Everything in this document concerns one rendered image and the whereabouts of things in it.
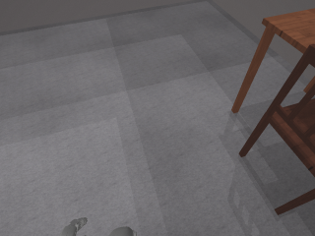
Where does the left robot hand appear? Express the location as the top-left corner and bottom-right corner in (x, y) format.
(59, 217), (88, 236)

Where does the left robot thigh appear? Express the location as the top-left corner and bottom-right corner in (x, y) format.
(108, 226), (137, 236)

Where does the table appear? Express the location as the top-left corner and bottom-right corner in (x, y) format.
(231, 8), (315, 113)

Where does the chair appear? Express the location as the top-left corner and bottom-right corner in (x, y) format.
(239, 43), (315, 215)

